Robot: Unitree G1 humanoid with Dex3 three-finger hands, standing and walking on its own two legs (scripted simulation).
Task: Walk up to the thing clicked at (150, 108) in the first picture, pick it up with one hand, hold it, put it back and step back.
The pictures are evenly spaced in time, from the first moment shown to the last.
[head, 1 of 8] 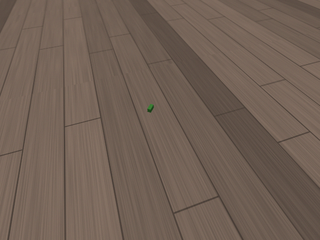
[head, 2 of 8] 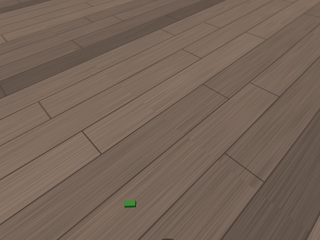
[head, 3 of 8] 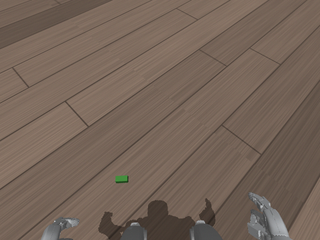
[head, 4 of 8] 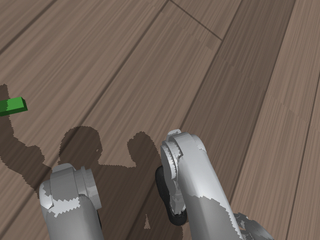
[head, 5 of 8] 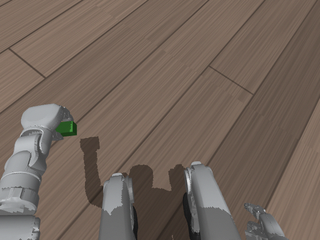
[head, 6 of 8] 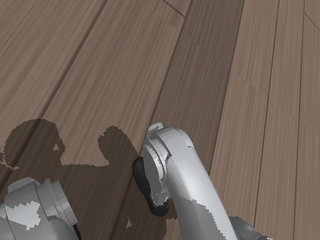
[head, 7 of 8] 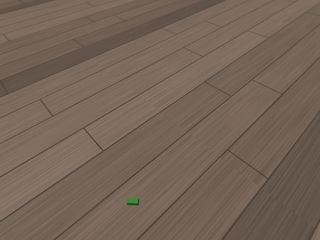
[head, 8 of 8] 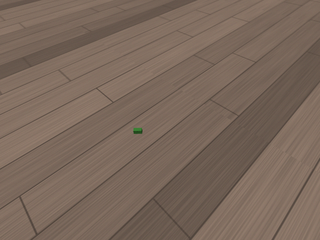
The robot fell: no
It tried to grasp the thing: yes
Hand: left
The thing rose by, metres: 0.68
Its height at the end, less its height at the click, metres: +0.00
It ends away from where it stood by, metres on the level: 0.01
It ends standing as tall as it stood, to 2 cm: yes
